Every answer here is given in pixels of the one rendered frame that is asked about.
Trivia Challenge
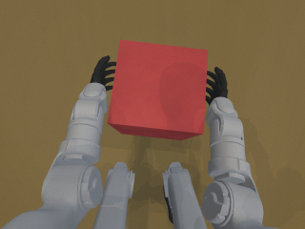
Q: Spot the robot right hand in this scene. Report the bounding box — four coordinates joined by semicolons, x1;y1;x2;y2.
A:
205;67;228;106

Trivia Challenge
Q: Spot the right robot foot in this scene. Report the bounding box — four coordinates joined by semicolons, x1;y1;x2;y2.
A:
163;187;173;224

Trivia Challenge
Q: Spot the robot left hand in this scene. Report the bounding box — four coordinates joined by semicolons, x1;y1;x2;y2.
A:
90;55;116;91

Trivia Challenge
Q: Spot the right robot forearm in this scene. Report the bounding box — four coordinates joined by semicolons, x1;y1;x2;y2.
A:
205;96;259;196

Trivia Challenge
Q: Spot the left robot upper arm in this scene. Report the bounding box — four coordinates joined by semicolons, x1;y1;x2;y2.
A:
1;164;104;229

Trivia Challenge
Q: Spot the robot left shin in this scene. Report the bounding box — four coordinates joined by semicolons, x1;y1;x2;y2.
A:
105;162;129;185

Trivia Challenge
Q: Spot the carton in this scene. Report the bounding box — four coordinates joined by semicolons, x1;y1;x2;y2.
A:
107;39;208;140

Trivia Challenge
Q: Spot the right robot upper arm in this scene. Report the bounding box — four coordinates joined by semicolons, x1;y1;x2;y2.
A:
201;180;280;229

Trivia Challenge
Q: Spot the left robot forearm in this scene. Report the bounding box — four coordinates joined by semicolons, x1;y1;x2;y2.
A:
41;82;108;202

